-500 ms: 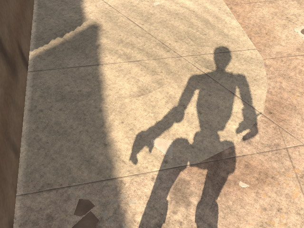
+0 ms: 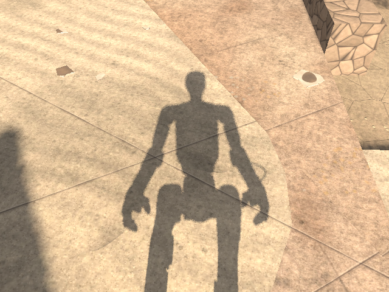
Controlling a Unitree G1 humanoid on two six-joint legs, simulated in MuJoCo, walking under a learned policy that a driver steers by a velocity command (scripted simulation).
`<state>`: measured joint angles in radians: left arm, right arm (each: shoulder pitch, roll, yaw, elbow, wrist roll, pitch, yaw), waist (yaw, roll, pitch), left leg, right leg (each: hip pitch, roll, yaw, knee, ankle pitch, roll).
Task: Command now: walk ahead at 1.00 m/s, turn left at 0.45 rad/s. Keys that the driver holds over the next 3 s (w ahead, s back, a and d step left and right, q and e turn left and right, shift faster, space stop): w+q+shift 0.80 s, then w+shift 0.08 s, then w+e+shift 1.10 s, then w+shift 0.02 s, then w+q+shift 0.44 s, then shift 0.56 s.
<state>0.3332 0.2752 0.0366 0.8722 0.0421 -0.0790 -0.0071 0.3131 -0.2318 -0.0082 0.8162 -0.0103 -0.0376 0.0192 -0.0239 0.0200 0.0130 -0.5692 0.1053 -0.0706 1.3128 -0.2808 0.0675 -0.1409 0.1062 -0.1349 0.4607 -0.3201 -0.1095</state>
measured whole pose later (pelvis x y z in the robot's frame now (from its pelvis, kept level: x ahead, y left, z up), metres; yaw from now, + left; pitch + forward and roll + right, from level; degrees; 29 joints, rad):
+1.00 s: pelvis +0.90 +0.32 +0.00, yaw +48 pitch +2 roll -2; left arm 0.57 0.31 0.04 0.92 0.02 -0.11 -0.01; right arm -0.04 -0.32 -0.01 0.60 -0.04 -0.02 0.08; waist 0.10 0.05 -0.01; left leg -0.75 0.03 -0.03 0.87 -0.08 0.09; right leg 0.09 0.01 -0.16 0.21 -0.33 0.01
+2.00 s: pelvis +1.68 +0.84 -0.02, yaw +0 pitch +2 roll +1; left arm 0.42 0.39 0.11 0.83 0.00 -0.05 -0.01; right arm 0.01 -0.29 0.02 0.60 -0.04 -0.09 -0.01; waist 0.11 -0.02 0.04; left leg -0.53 0.02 -0.05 0.59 -0.13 -0.03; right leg -0.02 0.17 0.28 0.79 -0.48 -0.13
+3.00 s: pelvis +2.38 +0.93 +0.00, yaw +15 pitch +2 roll +0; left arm 0.13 0.29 0.03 0.77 0.00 -0.01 0.05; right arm 0.13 -0.24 -0.02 0.77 -0.03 -0.04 0.03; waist -0.02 -0.01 0.06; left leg -0.37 -0.10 -0.01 0.45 -0.10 0.08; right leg -0.52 -0.08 0.07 0.88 -0.38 0.08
